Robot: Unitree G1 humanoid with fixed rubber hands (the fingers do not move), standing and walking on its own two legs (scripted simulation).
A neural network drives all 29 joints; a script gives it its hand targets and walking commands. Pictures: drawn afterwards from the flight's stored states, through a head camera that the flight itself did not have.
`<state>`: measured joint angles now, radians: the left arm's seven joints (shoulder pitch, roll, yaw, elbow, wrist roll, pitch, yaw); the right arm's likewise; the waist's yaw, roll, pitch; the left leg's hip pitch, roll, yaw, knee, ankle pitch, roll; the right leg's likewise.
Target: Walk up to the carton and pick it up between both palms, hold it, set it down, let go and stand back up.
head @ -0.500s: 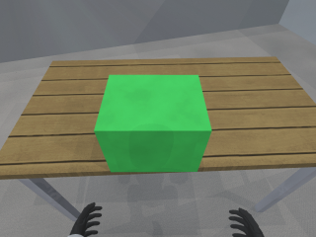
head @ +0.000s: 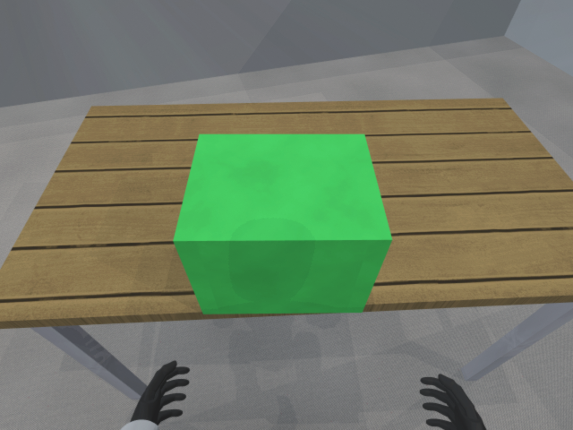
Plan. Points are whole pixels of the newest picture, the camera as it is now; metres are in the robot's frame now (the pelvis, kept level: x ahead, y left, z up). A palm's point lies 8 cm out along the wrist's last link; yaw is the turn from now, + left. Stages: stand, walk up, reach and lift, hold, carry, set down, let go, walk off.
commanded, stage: let go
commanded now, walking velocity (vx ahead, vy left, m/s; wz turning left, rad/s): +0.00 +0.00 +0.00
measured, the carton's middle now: (282, 225) +0.43 +0.03 +0.02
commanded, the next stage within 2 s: stand in 0.34 s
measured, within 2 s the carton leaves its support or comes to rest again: neither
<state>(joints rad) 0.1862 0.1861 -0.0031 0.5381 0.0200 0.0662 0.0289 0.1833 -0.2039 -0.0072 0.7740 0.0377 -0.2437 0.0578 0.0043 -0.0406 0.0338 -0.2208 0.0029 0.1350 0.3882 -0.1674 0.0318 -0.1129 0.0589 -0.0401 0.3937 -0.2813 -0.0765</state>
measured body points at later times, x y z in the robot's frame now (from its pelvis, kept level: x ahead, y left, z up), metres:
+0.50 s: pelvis +0.00 +0.00 +0.00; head -0.02 +0.00 +0.45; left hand +0.13 +0.23 -0.11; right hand +0.13 -0.24 -0.11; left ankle +0.03 +0.10 -0.74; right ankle -0.04 -0.07 -0.74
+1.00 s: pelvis -0.04 +0.01 +0.00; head -0.07 +0.00 +0.45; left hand -0.05 +0.24 -0.15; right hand -0.07 -0.23 -0.16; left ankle +0.03 +0.10 -0.74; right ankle -0.04 -0.07 -0.74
